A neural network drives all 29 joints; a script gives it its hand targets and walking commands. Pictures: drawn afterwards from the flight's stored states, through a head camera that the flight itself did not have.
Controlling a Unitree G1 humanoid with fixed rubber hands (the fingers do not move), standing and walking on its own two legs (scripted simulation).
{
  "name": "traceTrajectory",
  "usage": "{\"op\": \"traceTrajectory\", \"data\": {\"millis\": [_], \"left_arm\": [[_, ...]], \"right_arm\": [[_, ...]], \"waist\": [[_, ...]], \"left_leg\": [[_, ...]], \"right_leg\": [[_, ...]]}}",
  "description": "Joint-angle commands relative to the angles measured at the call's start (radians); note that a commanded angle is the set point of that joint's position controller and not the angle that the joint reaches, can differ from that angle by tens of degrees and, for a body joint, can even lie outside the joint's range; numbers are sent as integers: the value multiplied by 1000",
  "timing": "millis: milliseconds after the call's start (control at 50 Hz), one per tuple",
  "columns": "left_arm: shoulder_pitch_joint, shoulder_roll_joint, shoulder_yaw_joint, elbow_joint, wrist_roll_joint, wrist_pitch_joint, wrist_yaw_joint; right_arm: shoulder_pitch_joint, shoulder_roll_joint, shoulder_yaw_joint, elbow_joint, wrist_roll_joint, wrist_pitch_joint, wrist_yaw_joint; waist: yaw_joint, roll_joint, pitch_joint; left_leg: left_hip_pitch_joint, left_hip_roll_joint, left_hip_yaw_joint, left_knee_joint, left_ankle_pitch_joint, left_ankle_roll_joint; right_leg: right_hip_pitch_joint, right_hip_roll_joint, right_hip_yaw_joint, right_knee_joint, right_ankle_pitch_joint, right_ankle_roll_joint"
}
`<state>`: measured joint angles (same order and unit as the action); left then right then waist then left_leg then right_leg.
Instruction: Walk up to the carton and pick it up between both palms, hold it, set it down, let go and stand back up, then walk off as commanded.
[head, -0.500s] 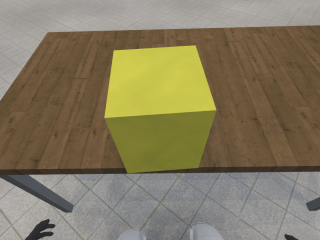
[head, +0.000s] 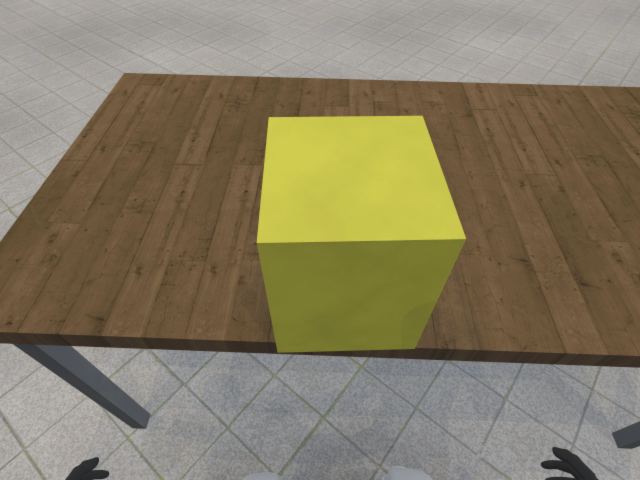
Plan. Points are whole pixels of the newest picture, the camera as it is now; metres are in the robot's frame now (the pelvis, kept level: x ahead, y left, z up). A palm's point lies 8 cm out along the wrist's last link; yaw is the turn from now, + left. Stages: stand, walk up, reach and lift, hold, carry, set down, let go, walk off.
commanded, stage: walk up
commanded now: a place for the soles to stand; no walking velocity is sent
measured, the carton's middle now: (346, 240) +0.41 -0.02 +0.07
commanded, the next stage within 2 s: reach and lift in 1.02 s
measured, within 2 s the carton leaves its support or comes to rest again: neither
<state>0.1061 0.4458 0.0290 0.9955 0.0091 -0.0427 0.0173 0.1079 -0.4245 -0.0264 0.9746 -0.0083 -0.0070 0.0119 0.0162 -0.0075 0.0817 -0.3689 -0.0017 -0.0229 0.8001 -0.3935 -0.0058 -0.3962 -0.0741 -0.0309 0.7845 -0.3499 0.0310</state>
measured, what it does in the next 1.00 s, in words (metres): stands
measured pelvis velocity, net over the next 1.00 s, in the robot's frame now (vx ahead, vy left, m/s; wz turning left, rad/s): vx -0.01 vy -0.01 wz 0.02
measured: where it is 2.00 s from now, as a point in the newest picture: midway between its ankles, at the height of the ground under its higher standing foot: outside the picture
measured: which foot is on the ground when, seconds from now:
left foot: down 0.00-1.00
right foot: down 0.00-1.00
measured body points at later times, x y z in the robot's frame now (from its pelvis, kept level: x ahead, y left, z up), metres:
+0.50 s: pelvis -0.01 +0.00 +0.02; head +0.03 +0.01 +0.47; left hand +0.10 +0.33 -0.10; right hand +0.14 -0.32 -0.09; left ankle +0.02 +0.12 -0.71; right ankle +0.04 -0.15 -0.71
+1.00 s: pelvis -0.01 -0.01 +0.03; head +0.02 +0.00 +0.48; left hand +0.10 +0.32 -0.09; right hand +0.10 -0.33 -0.09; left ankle +0.02 +0.13 -0.71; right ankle +0.04 -0.15 -0.71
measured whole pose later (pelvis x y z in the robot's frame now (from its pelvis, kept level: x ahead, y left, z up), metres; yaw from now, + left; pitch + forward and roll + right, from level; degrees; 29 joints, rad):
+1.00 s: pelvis -0.01 -0.01 +0.03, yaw +1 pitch -2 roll +0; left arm 0.04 0.43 0.04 1.08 0.01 0.00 -0.01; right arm 0.04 -0.40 -0.02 1.10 0.00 0.01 0.02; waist 0.01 -0.01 0.10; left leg -0.26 0.01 -0.05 0.53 -0.24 -0.03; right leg -0.27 -0.05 -0.05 0.50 -0.20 0.02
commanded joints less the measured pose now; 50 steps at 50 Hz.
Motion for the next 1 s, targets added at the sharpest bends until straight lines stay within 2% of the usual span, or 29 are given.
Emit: {"op": "traceTrajectory", "data": {"millis": [0,20,40,60,80,120,180,260,280,300,340,360,440,520,540,580,600,620,660,680,720,740,760,780,800,820,860,900,980], "left_arm": [[-73,191,41,-49,-10,-8,3],[-60,191,46,-42,-10,-7,3],[-55,177,39,-36,-9,-10,1],[-42,189,39,-38,-6,-9,-1],[-49,190,39,-31,-3,-12,-1],[-48,204,41,-22,0,-10,-3],[-72,206,31,-9,-3,-14,-3],[-57,191,26,0,-11,-12,-1],[-57,205,26,11,-8,-11,-1],[-83,196,28,18,-12,3,-6],[-81,184,27,13,-14,9,-8],[-92,191,28,23,-11,13,-10],[-80,177,24,27,-14,16,-15],[-100,195,30,32,-6,19,-17],[-120,198,33,32,-4,19,-17],[-125,193,33,29,-3,17,-20],[-125,189,32,34,-3,17,-19],[-121,184,30,37,-2,17,-19],[-111,197,39,39,-6,20,-20],[-116,186,37,37,-5,23,-19],[-119,181,38,32,-4,28,-21],[-103,175,36,34,-5,25,-22],[-100,186,41,39,-4,27,-23],[-106,174,42,37,-3,27,-24],[-105,185,42,39,-4,26,-25],[-111,177,40,30,0,25,-26],[-101,188,43,30,-4,26,-26],[-122,180,42,24,-2,27,-27],[-104,180,39,32,-3,27,-27]], "right_arm": [[-57,-227,-43,-40,1,-13,-2],[-68,-221,-44,-45,-1,-14,-1],[-79,-223,-42,-41,-1,-12,-1],[-95,-223,-40,-41,0,-11,-1],[-90,-215,-37,-30,4,-11,-1],[-86,-211,-42,-16,-2,-8,1],[-83,-220,-40,1,1,-9,3],[-104,-199,-37,4,7,-3,3],[-112,-198,-36,7,6,-1,2],[-119,-197,-35,20,19,-6,-2],[-102,-215,-34,31,21,-8,-3],[-105,-208,-37,39,18,-6,-4],[-125,-207,-34,38,20,-2,-4],[-139,-200,-28,49,16,2,-3],[-124,-201,-32,58,13,4,-1],[-122,-206,-32,63,12,6,1],[-129,-210,-30,59,13,4,1],[-119,-197,-26,70,14,3,3],[-119,-192,-28,72,11,3,4],[-124,-197,-27,73,9,2,4],[-125,-200,-30,77,8,0,3],[-128,-194,-29,74,6,1,1],[-132,-205,-32,75,8,2,3],[-131,-194,-27,65,6,1,4],[-130,-196,-34,72,8,2,4],[-119,-202,-31,78,6,0,5],[-120,-203,-33,73,9,2,4],[-102,-192,-30,83,3,2,4],[-109,-196,-29,79,4,4,5]], "waist": [[3,71,-75],[9,59,-90],[13,53,-86],[21,58,-77],[9,40,-80],[3,62,-74],[-14,40,-105],[-2,67,-127],[-1,55,-114],[-11,-3,-66],[-9,38,-112],[-15,13,-125],[-4,44,-131],[-11,15,-125],[-22,13,-128],[-18,-21,-148],[-11,-5,-130],[-16,-26,-147],[-11,11,-138],[2,14,-104],[-2,7,-111],[5,37,-107],[3,23,-122],[0,48,-114],[4,32,-105],[-7,18,-123],[-2,7,-117],[-12,5,-122],[-10,23,-107]], "left_leg": [[-44,143,-236,-314,93,134],[-49,155,-258,-333,85,142],[-65,157,-242,-334,67,134],[-68,133,-219,-332,21,123],[-41,116,-204,-331,29,104],[-13,99,-173,-320,17,89],[51,107,-173,-314,158,90],[55,106,-160,-333,215,83],[46,95,-146,-324,213,75],[54,106,-144,-310,280,69],[76,121,-151,-328,291,67],[92,117,-146,-322,270,68],[82,119,-149,-348,259,68],[83,90,-124,-336,185,54],[89,92,-122,-345,162,53],[98,92,-117,-342,156,55],[84,94,-126,-359,146,56],[94,89,-118,-357,127,49],[75,91,-115,-373,114,53],[48,99,-140,-396,126,53],[57,112,-145,-413,143,55],[68,110,-144,-416,143,55],[63,111,-138,-411,138,50],[42,107,-152,-421,111,56],[36,109,-156,-435,86,56],[60,107,-141,-415,93,52],[60,100,-133,-408,90,51],[75,105,-126,-409,115,46],[75,107,-135,-412,154,52]], "right_leg": [[79,-3,62,-139,-17,-81],[108,8,52,-137,-32,-76],[126,-2,64,-164,-38,-85],[129,-14,84,-206,-44,-87],[128,-34,112,-241,-31,-98],[107,-47,114,-273,-46,-93],[132,-41,82,-265,111,-85],[194,-46,73,-271,180,-73],[194,-62,88,-291,189,-75],[138,-63,92,-275,243,-84],[168,-53,77,-276,244,-77],[164,-62,80,-277,219,-81],[189,-49,70,-289,203,-71],[176,-79,108,-365,158,-80],[169,-92,116,-372,122,-92],[183,-85,114,-388,94,-87],[189,-85,120,-387,114,-87],[196,-97,124,-401,107,-92],[197,-93,123,-399,60,-92],[215,-82,111,-394,59,-80],[205,-67,95,-379,56,-74],[215,-68,101,-392,70,-74],[222,-62,93,-384,62,-69],[226,-59,88,-385,54,-70],[228,-65,99,-382,51,-73],[216,-68,101,-396,47,-74],[212,-74,117,-413,36,-79],[206,-81,115,-410,32,-81],[198,-64,106,-398,61,-77]]}}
